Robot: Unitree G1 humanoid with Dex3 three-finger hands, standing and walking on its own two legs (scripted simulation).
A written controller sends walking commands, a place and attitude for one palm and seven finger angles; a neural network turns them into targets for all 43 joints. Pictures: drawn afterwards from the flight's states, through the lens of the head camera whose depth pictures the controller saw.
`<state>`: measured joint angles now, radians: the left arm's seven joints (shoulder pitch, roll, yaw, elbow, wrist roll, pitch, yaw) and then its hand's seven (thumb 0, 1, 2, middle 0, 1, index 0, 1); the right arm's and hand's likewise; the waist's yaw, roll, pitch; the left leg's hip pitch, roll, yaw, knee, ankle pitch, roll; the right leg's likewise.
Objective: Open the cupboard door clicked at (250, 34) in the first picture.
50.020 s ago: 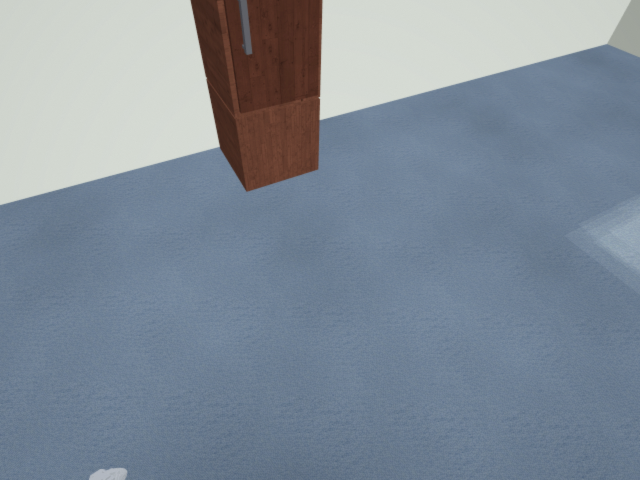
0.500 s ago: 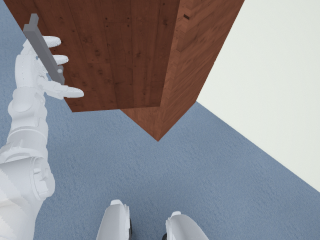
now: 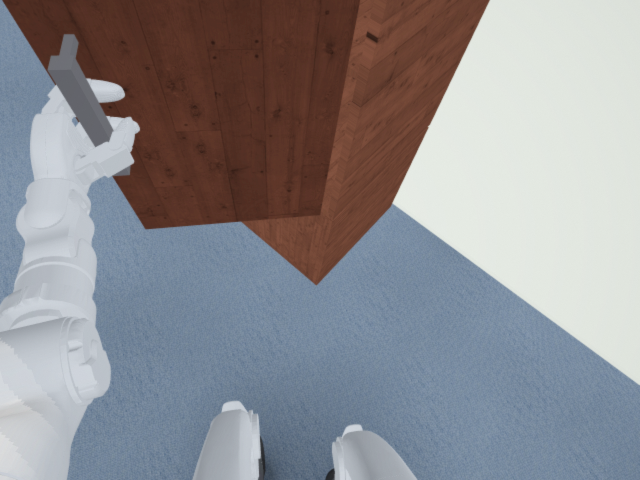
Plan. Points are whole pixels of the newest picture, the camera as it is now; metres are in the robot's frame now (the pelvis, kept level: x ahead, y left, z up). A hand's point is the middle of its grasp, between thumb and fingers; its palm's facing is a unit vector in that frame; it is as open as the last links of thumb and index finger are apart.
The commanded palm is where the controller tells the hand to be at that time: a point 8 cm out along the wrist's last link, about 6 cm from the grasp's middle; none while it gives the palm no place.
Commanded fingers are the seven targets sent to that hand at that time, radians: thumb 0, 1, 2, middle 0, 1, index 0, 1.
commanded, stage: close the thumb around the handle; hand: left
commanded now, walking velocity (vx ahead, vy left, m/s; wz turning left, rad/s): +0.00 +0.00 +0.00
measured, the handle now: (98, 112) +0.54 +0.25 +0.08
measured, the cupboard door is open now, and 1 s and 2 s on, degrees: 49 83 99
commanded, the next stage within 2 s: pull the door open along its arc in 0.12 s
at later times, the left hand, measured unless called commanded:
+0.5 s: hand (122, 162) +0.47 +0.21 +0.07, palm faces +0.09 -1.00 +0.00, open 5.6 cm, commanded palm +0.42 +0.25 +0.07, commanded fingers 0.00 0.90 0.90 -0.40 -1.35 -0.40 -1.35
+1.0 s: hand (197, 260) +0.35 +0.12 +0.08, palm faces +0.50 -0.87 +0.02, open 5.9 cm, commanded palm +0.29 +0.13 +0.07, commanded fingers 0.00 0.90 0.90 -0.40 -1.35 -0.40 -1.35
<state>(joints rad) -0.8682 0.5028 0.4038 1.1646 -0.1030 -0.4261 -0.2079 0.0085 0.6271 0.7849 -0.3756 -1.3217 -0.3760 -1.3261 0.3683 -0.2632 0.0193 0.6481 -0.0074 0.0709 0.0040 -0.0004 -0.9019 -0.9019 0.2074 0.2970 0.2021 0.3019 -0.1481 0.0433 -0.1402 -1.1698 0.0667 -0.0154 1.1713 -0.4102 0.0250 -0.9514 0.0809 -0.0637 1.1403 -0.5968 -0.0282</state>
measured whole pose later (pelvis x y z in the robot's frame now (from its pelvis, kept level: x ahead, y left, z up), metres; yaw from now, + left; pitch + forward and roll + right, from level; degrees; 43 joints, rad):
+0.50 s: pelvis +0.01 +0.00 +0.01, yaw +0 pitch +22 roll -4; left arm -0.70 0.43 0.38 1.00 -0.15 -0.42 -0.20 0.01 0.76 0.79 -0.37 -1.35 -0.37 -1.35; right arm 0.39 -0.26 0.01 0.63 0.01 0.10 0.02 0.00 -0.90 -0.90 0.21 0.30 0.20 0.30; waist -0.13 0.04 -0.15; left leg -1.10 0.07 0.01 1.13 -0.41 0.03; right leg -0.89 0.08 -0.04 1.10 -0.59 -0.02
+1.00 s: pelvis +0.01 -0.01 +0.02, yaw +3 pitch +15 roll -2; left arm -0.14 -0.08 -0.05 0.38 0.07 -0.33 0.58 0.01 0.72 0.77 -0.34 -1.35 -0.35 -1.34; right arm 0.20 -0.18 -0.01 0.56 -0.07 0.06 0.06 0.00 -0.90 -0.90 0.21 0.30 0.20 0.30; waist 0.00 0.04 -0.18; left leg -0.93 0.02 -0.01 1.07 -0.40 0.01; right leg -0.72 0.04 -0.06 1.07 -0.61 -0.04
